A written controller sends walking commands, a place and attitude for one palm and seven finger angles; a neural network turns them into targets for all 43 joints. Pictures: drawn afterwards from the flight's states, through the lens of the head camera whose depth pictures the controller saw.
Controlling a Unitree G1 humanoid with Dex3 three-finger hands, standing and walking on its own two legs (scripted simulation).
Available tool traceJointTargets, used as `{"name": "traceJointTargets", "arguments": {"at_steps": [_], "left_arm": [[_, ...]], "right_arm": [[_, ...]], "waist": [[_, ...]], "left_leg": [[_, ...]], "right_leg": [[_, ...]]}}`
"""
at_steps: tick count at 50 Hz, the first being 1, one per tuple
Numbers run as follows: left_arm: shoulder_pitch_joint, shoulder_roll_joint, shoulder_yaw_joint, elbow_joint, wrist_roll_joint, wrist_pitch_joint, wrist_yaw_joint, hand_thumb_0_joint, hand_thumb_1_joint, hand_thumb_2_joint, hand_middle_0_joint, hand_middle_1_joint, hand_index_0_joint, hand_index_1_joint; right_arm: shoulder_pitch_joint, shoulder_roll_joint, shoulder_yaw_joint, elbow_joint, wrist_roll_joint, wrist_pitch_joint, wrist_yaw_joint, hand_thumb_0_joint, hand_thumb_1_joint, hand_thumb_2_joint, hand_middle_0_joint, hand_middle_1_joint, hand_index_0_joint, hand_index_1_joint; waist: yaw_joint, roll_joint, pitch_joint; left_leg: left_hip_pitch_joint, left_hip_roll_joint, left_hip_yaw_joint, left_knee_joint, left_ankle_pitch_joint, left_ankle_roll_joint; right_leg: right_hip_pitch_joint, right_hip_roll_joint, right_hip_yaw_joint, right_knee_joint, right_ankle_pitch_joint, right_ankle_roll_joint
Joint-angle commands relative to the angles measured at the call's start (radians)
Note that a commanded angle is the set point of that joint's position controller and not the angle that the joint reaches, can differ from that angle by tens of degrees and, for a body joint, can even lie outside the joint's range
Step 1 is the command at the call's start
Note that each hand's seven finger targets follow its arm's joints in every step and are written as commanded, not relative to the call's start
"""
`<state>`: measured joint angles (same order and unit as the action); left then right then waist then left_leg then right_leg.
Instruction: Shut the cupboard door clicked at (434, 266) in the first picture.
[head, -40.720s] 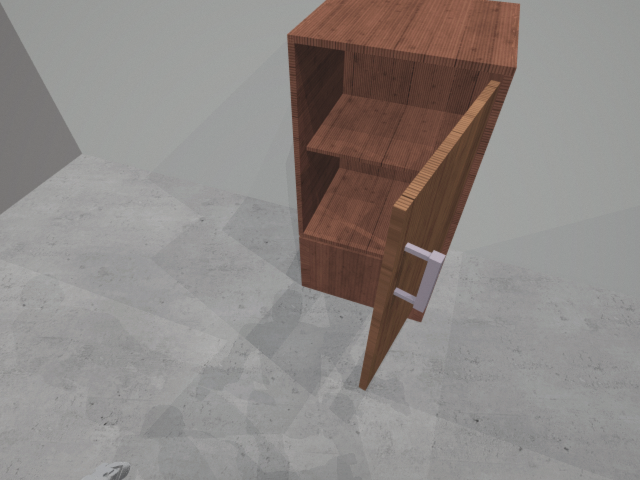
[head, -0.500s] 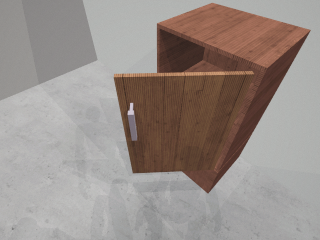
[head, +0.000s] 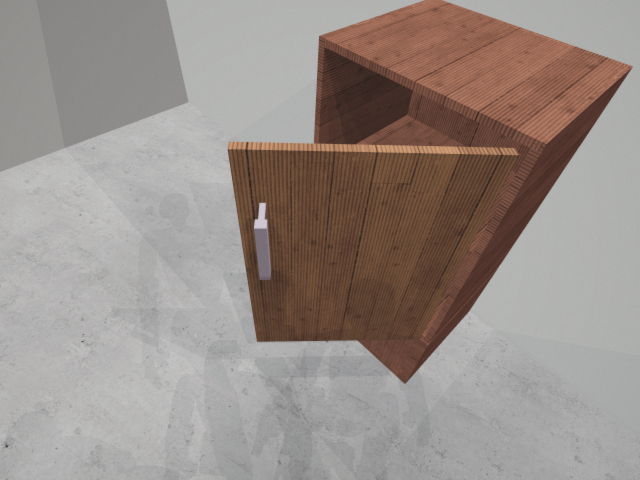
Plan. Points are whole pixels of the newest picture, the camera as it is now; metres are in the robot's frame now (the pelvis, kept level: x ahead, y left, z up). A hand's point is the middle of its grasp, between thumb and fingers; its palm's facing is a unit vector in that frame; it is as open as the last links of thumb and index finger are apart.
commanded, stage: shuffle to correct the standing spot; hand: left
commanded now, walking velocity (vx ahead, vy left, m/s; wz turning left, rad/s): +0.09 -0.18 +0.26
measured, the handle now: (263, 242) +0.48 +0.12 -0.03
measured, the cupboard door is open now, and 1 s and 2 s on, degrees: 48 48 48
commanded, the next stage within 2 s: come to a stop and stand still in 0.52 s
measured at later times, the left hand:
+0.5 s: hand out of the picture +0.00 +0.11 -0.18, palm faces +0.07 -0.99 -0.12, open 7.4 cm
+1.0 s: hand out of the picture +0.11 +0.06 -0.18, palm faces +0.11 -0.98 -0.18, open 7.3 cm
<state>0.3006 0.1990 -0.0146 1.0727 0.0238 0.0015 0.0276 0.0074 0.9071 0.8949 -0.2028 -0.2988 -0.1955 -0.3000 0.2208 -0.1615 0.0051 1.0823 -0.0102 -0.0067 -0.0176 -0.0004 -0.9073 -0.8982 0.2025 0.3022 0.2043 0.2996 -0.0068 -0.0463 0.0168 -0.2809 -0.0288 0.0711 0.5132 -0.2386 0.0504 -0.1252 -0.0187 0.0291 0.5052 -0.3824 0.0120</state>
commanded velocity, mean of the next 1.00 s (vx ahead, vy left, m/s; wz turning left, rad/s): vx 0.01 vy -0.06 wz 0.04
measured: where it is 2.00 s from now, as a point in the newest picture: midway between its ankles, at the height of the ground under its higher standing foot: outside the picture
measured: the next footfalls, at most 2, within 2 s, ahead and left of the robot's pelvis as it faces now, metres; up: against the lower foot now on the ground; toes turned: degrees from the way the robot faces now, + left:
right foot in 0.66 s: +0.15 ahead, -0.19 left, +0.00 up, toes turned +5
left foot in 0.90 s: +0.12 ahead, -0.02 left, +0.00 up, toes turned +9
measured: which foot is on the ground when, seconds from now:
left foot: down 0.00-0.66, up 0.68-0.88, down 0.90-1.00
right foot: down 0.00-0.34, up 0.36-0.64, down 0.66-1.00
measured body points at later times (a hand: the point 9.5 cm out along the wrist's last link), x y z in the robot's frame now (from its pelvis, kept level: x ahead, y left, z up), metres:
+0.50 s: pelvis +0.04 -0.05 +0.00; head +0.07 -0.02 +0.45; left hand +0.00 +0.16 -0.17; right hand +0.08 -0.28 -0.14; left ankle +0.03 +0.06 -0.73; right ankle +0.01 -0.17 -0.67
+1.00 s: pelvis +0.09 -0.12 +0.00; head +0.12 -0.10 +0.45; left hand +0.11 +0.11 -0.16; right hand +0.17 -0.34 -0.15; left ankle +0.08 -0.03 -0.73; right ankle +0.09 -0.23 -0.73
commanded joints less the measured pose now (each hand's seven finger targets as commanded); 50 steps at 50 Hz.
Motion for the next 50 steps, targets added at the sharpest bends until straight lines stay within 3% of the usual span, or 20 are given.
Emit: {"name": "traceJointTargets", "arguments": {"at_steps": [1, 5, 9, 12, 14, 15, 16, 17, 19, 23, 30, 31, 33, 35, 37, 41, 43, 45, 47, 50], "left_arm": [[0.108, 0.068, 0.027, -0.03, 0.009, -0.001, 0.001, 0.0, 0.9, 0.9, -0.2, -0.3, -0.2, -0.3], [0.139, 0.061, 0.035, -0.029, 0.007, -0.004, -0.004, 0.0, 0.9, 0.9, -0.2, -0.3, -0.2, -0.3], [0.205, 0.101, 0.054, -0.024, 0.008, -0.005, 0.004, 0.0, 0.9, 0.9, -0.2, -0.3, -0.2, -0.3], [0.225, 0.072, 0.046, -0.016, 0.014, -0.006, 0.011, 0.0, 0.9, 0.9, -0.2, -0.3, -0.2, -0.3], [0.194, 0.07, 0.043, -0.018, 0.01, -0.004, 0.014, 0.0, 0.9, 0.9, -0.2, -0.3, -0.2, -0.3], [0.167, 0.072, 0.042, -0.024, 0.001, 0.0, 0.011, 0.0, 0.9, 0.9, -0.2, -0.3, -0.2, -0.3], [0.175, 0.044, 0.042, -0.039, -0.003, 0.0, 0.006, 0.0, 0.9, 0.9, -0.2, -0.3, -0.2, -0.3], [0.15, 0.03, 0.037, -0.061, -0.002, -0.008, 0.007, 0.0, 0.9, 0.9, -0.2, -0.3, -0.2, -0.3], [0.057, 0.057, 0.055, -0.089, 0.011, 0.012, 0.004, 0.0, 0.9, 0.9, -0.2, -0.3, -0.2, -0.3], [0.087, -0.006, 0.065, -0.086, 0.007, 0.039, -0.03, 0.0, 0.9, 0.9, -0.2, -0.3, -0.2, -0.3], [0.08, 0.013, 0.078, -0.114, 0.011, 0.026, -0.047, 0.0, 0.9, 0.9, -0.2, -0.3, -0.2, -0.3], [0.119, 0.045, 0.086, -0.11, 0.01, 0.02, -0.044, 0.0, 0.9, 0.9, -0.2, -0.3, -0.2, -0.3], [0.176, 0.177, 0.11, -0.111, 0.018, 0.008, -0.025, 0.0, 0.9, 0.9, -0.2, -0.3, -0.2, -0.3], [0.103, 0.139, 0.092, -0.115, 0.011, -0.008, -0.009, 0.0, 0.9, 0.9, -0.2, -0.3, -0.2, -0.3], [-0.004, 0.097, 0.07, -0.131, 0.011, -0.022, 0.001, 0.0, 0.9, 0.9, -0.2, -0.3, -0.2, -0.3], [0.004, 0.124, 0.067, -0.119, 0.002, -0.02, 0.012, 0.0, 0.9, 0.9, -0.2, -0.3, -0.2, -0.3], [-0.01, 0.121, 0.068, -0.114, -0.009, -0.012, 0.014, 0.0, 0.9, 0.9, -0.2, -0.3, -0.2, -0.3], [0.001, 0.089, 0.068, -0.13, -0.013, -0.002, 0.014, 0.0, 0.9, 0.9, -0.2, -0.3, -0.2, -0.3], [-0.015, 0.076, 0.062, -0.125, -0.008, 0.012, 0.019, 0.0, 0.9, 0.9, -0.2, -0.3, -0.2, -0.3], [0.01, 0.07, 0.06, -0.111, -0.003, 0.014, 0.017, 0.0, 0.9, 0.9, -0.2, -0.3, -0.2, -0.3]], "right_arm": [[0.048, -0.176, -0.052, -0.045, -0.008, -0.007, -0.013, 0.0, -0.9, -0.9, 0.2, 0.3, 0.2, 0.3], [0.05, -0.163, -0.057, -0.054, -0.009, -0.007, -0.018, 0.0, -0.9, -0.9, 0.2, 0.3, 0.2, 0.3], [0.003, -0.073, -0.039, -0.084, -0.01, -0.009, -0.017, 0.0, -0.9, -0.9, 0.2, 0.3, 0.2, 0.3], [-0.035, -0.053, -0.037, -0.091, -0.011, -0.01, -0.02, 0.0, -0.9, -0.9, 0.2, 0.3, 0.2, 0.3], [0.032, -0.04, -0.033, -0.063, -0.01, -0.015, -0.022, 0.0, -0.9, -0.9, 0.2, 0.3, 0.2, 0.3], [0.117, -0.063, -0.039, -0.029, -0.013, -0.02, -0.027, 0.0, -0.9, -0.9, 0.2, 0.3, 0.2, 0.3], [0.213, -0.143, -0.058, -0.001, -0.022, -0.022, -0.038, 0.0, -0.9, -0.9, 0.2, 0.3, 0.2, 0.3], [0.274, -0.196, -0.068, 0.009, -0.023, -0.018, -0.041, 0.0, -0.9, -0.9, 0.2, 0.3, 0.2, 0.3], [0.221, -0.181, -0.065, -0.006, -0.017, -0.014, -0.046, 0.0, -0.9, -0.9, 0.2, 0.3, 0.2, 0.3], [0.056, -0.17, -0.067, -0.068, -0.024, -0.026, -0.038, 0.0, -0.9, -0.9, 0.2, 0.3, 0.2, 0.3], [0.046, -0.207, -0.1, -0.097, -0.031, 0.005, -0.024, 0.0, -0.9, -0.9, 0.2, 0.3, 0.2, 0.3], [0.046, -0.19, -0.099, -0.103, -0.029, 0.008, -0.021, 0.0, -0.9, -0.9, 0.2, 0.3, 0.2, 0.3], [0.015, -0.055, -0.064, -0.161, -0.018, 0.011, -0.012, 0.0, -0.9, -0.9, 0.2, 0.3, 0.2, 0.3], [0.0, -0.057, -0.057, -0.162, -0.017, 0.018, -0.011, 0.0, -0.9, -0.9, 0.2, 0.3, 0.2, 0.3], [0.054, -0.057, -0.049, -0.117, -0.011, 0.008, 0.002, 0.0, -0.9, -0.9, 0.2, 0.3, 0.2, 0.3], [0.063, -0.023, -0.03, -0.088, 0.003, 0.007, -0.001, 0.0, -0.9, -0.9, 0.2, 0.3, 0.2, 0.3], [0.089, -0.048, -0.033, -0.075, 0.002, 0.007, -0.005, 0.0, -0.9, -0.9, 0.2, 0.3, 0.2, 0.3], [0.054, -0.112, -0.046, -0.091, -0.006, 0.007, -0.011, 0.0, -0.9, -0.9, 0.2, 0.3, 0.2, 0.3], [0.004, -0.121, -0.046, -0.106, -0.006, 0.008, -0.013, 0.0, -0.9, -0.9, 0.2, 0.3, 0.2, 0.3], [-0.024, -0.124, -0.05, -0.124, -0.007, 0.007, -0.018, 0.0, -0.9, -0.9, 0.2, 0.3, 0.2, 0.3]], "waist": [[0.008, 0.122, 0.039], [0.017, 0.083, 0.005], [0.04, -0.174, 0.041], [0.041, -0.084, 0.081], [-0.004, -0.053, 0.037], [-0.045, -0.023, -0.015], [-0.073, 0.136, -0.066], [-0.081, 0.309, -0.073], [-0.061, 0.186, 0.056], [0.014, 0.184, 0.057], [0.018, 0.167, 0.018], [0.04, 0.111, 0.007], [0.086, -0.263, -0.005], [0.052, -0.192, 0.006], [0.004, -0.119, -0.019], [0.015, -0.077, -0.03], [0.002, -0.07, -0.045], [0.026, 0.08, -0.029], [0.039, 0.221, -0.009], [0.05, 0.152, -0.039]], "left_leg": [[0.072, 0.233, -0.312, -0.2, -0.109, 0.079], [0.02, 0.211, -0.265, -0.113, -0.007, 0.072], [-0.196, 0.043, -0.005, 0.181, -0.084, -0.004], [-0.254, 0.052, 0.018, 0.303, -0.254, -0.011], [-0.103, 0.051, 0.043, 0.112, -0.131, -0.008], [0.087, 0.08, 0.001, 0.015, 0.125, 0.015], [0.286, 0.262, -0.23, -0.036, 0.385, 0.101], [0.348, 0.449, -0.436, -0.141, 0.582, 0.207], [0.168, 0.489, -0.449, -0.174, 0.465, 0.232], [-0.055, 0.358, -0.197, -0.239, 0.173, 0.131], [-0.126, 0.273, -0.136, -0.115, -0.15, 0.044], [-0.162, 0.227, -0.093, -0.021, -0.179, 0.016], [-0.348, 0.037, 0.055, 0.419, -0.412, -0.047], [-0.305, 0.081, -0.054, 0.564, -0.341, -0.032], [-0.188, 0.091, -0.047, 0.476, -0.242, -0.047], [-0.02, 0.041, 0.008, 0.091, -0.108, -0.071], [0.095, 0.054, 0.0, -0.095, 0.052, -0.064], [0.14, 0.177, -0.094, -0.074, 0.384, -0.009], [0.044, 0.221, -0.155, -0.123, 0.467, 0.051], [0.072, 0.216, -0.15, -0.104, 0.48, 0.062]], "right_leg": [[-0.18, -0.014, -0.056, 0.004, -0.01, -0.036], [-0.111, -0.029, -0.038, -0.051, 0.043, -0.045], [0.033, -0.173, 0.131, -0.188, 0.276, -0.122], [0.074, -0.202, 0.118, -0.101, 0.734, -0.212], [0.051, -0.143, 0.032, 0.018, 0.841, -0.176], [-0.044, -0.098, -0.012, 0.143, 0.792, -0.127], [-0.242, -0.013, -0.075, 0.324, 0.487, -0.061], [-0.391, 0.041, -0.098, 0.531, -0.162, -0.036], [-0.458, -0.024, 0.001, 0.658, -0.188, -0.042], [-0.296, -0.055, -0.042, 0.479, -0.034, -0.015], [-0.093, 0.027, -0.177, 0.051, 0.111, 0.006], [-0.03, 0.008, -0.141, -0.03, 0.102, -0.003], [0.017, -0.315, 0.283, -0.273, 0.019, -0.133], [-0.091, -0.327, 0.32, -0.279, 0.091, -0.203], [-0.116, -0.259, 0.136, -0.2, 0.341, -0.184], [-0.082, -0.233, 0.07, -0.087, 0.635, -0.168], [-0.092, -0.205, 0.06, -0.031, 0.601, -0.124], [-0.153, -0.131, 0.006, 0.006, 0.438, -0.063], [-0.093, -0.072, -0.053, 0.054, 0.229, -0.023], [-0.077, -0.07, -0.043, 0.038, 0.217, -0.023]]}}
